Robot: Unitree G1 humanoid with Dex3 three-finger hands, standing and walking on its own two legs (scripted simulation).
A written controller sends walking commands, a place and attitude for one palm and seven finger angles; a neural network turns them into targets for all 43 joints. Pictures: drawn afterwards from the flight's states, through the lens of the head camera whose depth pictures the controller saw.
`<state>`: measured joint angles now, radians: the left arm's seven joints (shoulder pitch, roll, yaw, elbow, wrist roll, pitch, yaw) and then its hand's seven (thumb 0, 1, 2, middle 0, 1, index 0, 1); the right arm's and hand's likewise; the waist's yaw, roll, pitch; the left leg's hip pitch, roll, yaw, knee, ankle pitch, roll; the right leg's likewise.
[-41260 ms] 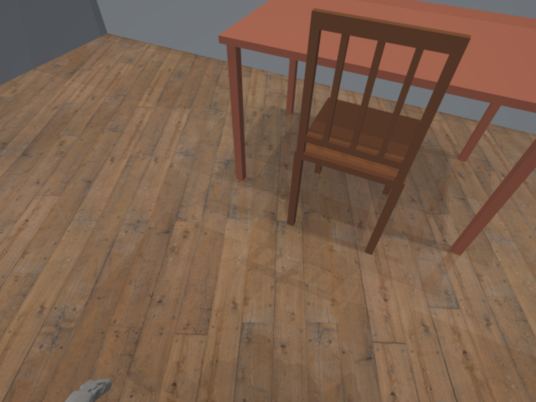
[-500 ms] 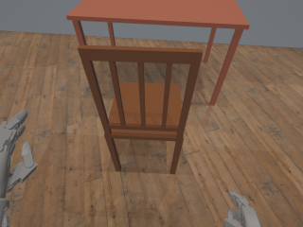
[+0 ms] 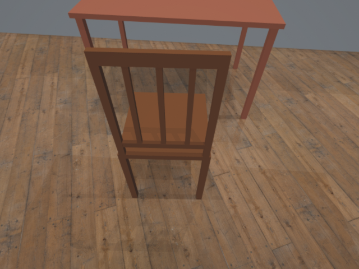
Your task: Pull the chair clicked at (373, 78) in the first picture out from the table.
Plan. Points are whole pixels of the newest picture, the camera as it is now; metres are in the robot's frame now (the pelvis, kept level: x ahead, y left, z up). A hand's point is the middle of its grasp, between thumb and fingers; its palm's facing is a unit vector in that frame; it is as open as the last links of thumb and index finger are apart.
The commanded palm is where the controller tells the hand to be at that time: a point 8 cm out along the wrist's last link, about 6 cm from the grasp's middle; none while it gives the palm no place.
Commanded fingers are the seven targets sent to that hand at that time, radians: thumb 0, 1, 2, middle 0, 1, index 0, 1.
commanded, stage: let the arm hang, fingers relaxed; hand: left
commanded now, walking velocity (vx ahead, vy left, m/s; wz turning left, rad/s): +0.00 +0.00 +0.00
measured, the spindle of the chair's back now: (161, 110) +0.62 +0.10 -0.06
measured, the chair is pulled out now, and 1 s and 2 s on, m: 0.55 0.55 0.55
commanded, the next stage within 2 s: look to check the result in 0.56 s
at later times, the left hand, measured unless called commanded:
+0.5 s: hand out of the picture +0.02 +0.17 -0.17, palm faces -0.02 -0.98 -0.20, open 7.3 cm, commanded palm none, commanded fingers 0.00 0.90 0.90 -0.20 -0.30 -0.20 -0.30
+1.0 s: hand out of the picture +0.02 +0.17 -0.17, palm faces -0.03 -0.98 -0.20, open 7.4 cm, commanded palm none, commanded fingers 0.00 0.90 0.90 -0.20 -0.30 -0.20 -0.30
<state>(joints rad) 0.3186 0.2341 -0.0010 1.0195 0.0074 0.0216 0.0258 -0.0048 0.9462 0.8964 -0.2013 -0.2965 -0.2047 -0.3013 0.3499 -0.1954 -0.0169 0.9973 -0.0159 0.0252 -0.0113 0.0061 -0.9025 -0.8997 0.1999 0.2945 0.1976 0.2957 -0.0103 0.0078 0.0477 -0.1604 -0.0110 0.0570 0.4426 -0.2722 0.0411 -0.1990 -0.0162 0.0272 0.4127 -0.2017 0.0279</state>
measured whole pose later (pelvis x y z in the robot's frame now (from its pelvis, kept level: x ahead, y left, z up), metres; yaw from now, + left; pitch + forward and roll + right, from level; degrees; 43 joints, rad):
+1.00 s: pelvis +0.02 +0.00 +0.00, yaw -2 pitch -1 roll +0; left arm 0.28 0.14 -0.01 1.12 0.00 -0.01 0.05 0.01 0.91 0.90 -0.20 -0.30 -0.20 -0.30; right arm 0.32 -0.12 -0.01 1.11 -0.01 -0.01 -0.03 0.00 -0.90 -0.90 0.20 0.29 0.20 0.30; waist -0.02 0.01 0.05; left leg -0.09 0.00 0.09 0.39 -0.28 0.04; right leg -0.16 -0.01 0.06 0.40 -0.21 0.03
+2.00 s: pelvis +0.02 +0.00 +0.00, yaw -2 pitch -1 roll +0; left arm 0.28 0.14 -0.01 1.12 0.00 -0.01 0.05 0.01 0.91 0.90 -0.20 -0.30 -0.20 -0.30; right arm 0.31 -0.13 -0.02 1.11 -0.01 -0.01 -0.04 0.00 -0.90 -0.90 0.20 0.29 0.20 0.30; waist -0.02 0.01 0.06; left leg -0.08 -0.01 0.10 0.39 -0.29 0.04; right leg -0.15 -0.01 0.07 0.40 -0.23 0.03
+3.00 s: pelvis +0.02 +0.00 +0.00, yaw -3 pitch -2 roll +0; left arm 0.28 0.13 -0.01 1.12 0.00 -0.01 0.05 0.01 0.91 0.90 -0.20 -0.30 -0.20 -0.30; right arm 0.31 -0.12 -0.02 1.12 -0.01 0.00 -0.03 0.00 -0.90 -0.90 0.20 0.29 0.20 0.30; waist -0.02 0.01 0.06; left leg -0.08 -0.01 0.10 0.39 -0.28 0.04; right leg -0.16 -0.01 0.07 0.41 -0.22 0.03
